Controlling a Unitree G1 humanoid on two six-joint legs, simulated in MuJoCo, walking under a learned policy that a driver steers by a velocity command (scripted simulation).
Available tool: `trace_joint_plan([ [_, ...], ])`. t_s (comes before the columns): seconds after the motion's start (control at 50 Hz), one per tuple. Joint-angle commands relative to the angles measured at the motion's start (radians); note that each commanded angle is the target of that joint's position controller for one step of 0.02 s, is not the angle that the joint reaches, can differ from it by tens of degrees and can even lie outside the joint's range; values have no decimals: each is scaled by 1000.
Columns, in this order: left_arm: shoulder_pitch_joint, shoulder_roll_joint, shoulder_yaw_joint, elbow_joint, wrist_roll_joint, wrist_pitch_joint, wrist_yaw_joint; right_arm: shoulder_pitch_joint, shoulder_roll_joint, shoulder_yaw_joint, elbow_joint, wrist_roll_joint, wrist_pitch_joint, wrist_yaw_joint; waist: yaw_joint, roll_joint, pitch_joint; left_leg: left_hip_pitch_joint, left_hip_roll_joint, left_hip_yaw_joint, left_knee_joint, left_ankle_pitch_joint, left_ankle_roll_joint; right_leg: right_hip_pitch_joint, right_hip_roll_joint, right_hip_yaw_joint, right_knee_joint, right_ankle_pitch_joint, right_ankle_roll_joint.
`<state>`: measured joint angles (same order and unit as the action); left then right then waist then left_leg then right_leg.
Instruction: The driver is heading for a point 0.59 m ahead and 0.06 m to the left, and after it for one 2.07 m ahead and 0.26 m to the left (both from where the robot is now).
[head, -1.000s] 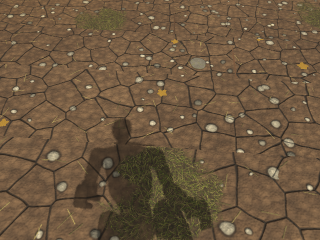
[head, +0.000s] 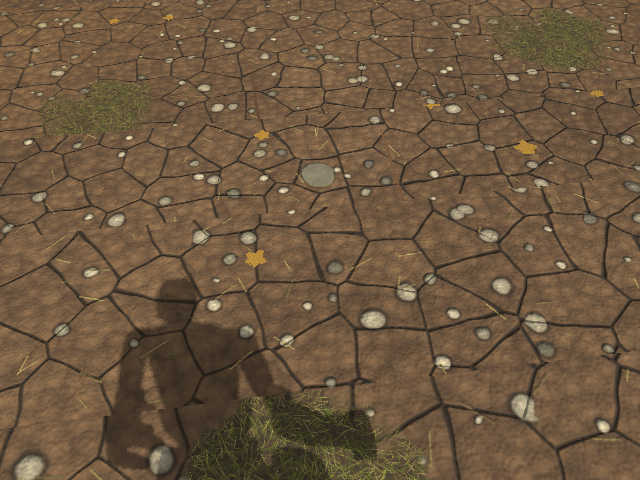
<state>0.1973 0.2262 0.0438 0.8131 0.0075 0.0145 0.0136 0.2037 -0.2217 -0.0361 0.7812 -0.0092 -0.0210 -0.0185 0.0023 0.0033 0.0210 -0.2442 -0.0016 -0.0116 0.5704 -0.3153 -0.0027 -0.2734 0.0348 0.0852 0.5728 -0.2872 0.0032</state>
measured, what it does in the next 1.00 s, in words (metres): walks ahead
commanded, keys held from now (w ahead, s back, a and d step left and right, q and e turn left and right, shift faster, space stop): no key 0.40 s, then w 0.42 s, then w+q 0.18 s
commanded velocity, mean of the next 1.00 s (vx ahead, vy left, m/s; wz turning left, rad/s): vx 0.19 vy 0.00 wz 0.03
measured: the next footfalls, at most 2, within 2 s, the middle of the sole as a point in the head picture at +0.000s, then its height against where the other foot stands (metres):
left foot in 1.16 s outside the picture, level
right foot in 1.58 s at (350, 429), level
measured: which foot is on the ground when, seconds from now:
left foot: down 0.00-0.68, up 0.70-1.00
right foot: down 0.00-1.00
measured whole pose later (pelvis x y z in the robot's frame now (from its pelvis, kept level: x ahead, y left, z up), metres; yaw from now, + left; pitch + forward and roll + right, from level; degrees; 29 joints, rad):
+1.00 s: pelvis +0.16 -0.03 +0.01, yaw +3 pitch +1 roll +0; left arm 0.47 0.18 0.03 1.08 0.01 -0.09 0.02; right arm 0.08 -0.25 -0.06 0.88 0.03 -0.06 0.03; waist 0.08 0.03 0.00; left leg -0.68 0.08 0.01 0.72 0.01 0.03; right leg 0.10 0.03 -0.06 0.18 -0.30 -0.04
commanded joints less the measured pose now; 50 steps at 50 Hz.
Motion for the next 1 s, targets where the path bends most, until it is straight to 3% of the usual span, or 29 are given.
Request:
trace_joint_plan([
  [0.02,-10,100,23,-41,-2,-12,8,8,-103,-27,-44,1,-11,-1,-5,-15,-51,17,49,-49,-87,204,29,33,-60,59,-82,220,-38],
  [0.4,-3,83,26,137,-7,-7,30,51,-90,-26,111,5,-11,-14,0,-4,1,9,35,-40,-158,139,27,79,-50,32,-125,192,-17],
  [0.44,21,73,24,167,-12,-5,32,82,-95,-29,140,11,-5,-18,-3,16,4,4,22,-42,-188,-127,45,57,-12,-10,-110,-48,-23],
  [0.48,2,83,28,161,-23,-17,32,105,-139,-42,143,25,-4,-25,-22,73,72,-16,88,-157,-257,-439,114,-77,16,-54,-22,-285,-39],
  [0.5,-25,69,25,148,-28,-34,28,145,-163,-49,153,30,-12,-25,-37,122,100,8,176,-285,-332,-536,167,-150,18,-82,60,-257,-39],
  [0.52,-43,52,22,137,-33,-52,21,154,-194,-59,160,33,-22,-24,-37,177,127,17,279,-424,-401,-571,223,-195,1,-108,159,-173,-39],
  [0.56,-64,62,26,131,-38,-77,7,136,-194,-61,156,25,-40,-20,-35,159,156,4,341,-498,-434,-469,263,-247,-63,-65,257,-182,-59],
  [0.6,-38,59,26,141,-43,-92,-4,88,-179,-58,143,37,-44,-10,-6,141,132,14,295,-384,-409,-332,220,-175,-78,-80,124,-201,-81],
  [0.62,9,55,29,166,-41,-98,-7,46,-183,-59,136,47,-41,-6,28,135,109,-48,237,-284,-382,-261,187,-25,-54,-120,-1,-111,-84],
  [0.66,178,56,45,252,-31,-94,-8,35,-160,-53,137,47,-32,-4,88,98,40,-170,140,-152,-245,-157,143,267,7,-163,-101,78,-55],
  [0.68,285,87,56,276,-29,-93,-6,12,-107,-37,125,39,-36,-2,128,-20,7,-265,77,-67,-24,-68,98,383,-96,4,-178,-9,-85],
  [0.7,390,204,77,281,-33,-93,-2,18,-38,-20,93,22,-51,1,134,-285,-50,-433,-27,53,322,-142,27,502,-331,393,-319,-68,-201],
  [0.72,391,196,64,287,-11,-105,-15,0,-69,-31,76,49,-63,-2,122,-266,-17,-562,-33,-35,523,-262,36,443,-437,639,-406,-245,-312],
  [0.74,294,138,44,254,-9,-118,-18,-19,-106,-38,69,67,-74,1,80,-146,70,-639,36,-79,620,-188,61,396,-420,578,-409,-322,-295],
  [0.76,228,111,32,228,-10,-125,-21,-20,-112,-39,78,65,-81,7,58,-109,89,-655,72,-74,624,-78,79,367,-374,469,-416,-293,-252],
  [0.82,209,70,9,216,-8,-120,-24,-34,-111,-49,93,36,-84,17,36,-100,81,-568,120,-38,490,107,65,311,-274,228,-442,19,-179],
  [0.86,257,81,9,228,-1,-115,-11,-59,-78,-42,93,36,-71,27,45,-103,74,-566,112,-5,424,172,38,319,-252,117,-441,200,-175],
  [0.92,272,106,9,229,6,-110,6,-179,-36,-23,46,36,-56,36,64,-84,99,-532,95,13,243,283,22,258,-238,9,-458,299,-167],
  [1.0,297,126,13,236,-4,-113,12,-280,-34,-7,-1,42,-49,58,78,-80,134,-426,61,45,85,387,50,216,-255,-94,-489,316,-159],
])
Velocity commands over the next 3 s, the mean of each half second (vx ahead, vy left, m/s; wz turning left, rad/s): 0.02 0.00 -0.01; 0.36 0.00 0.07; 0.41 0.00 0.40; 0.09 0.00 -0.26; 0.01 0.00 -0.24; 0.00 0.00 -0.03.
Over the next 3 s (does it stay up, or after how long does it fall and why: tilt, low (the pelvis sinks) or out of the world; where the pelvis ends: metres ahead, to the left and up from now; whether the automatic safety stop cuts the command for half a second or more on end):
stays up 0.49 0.07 0.01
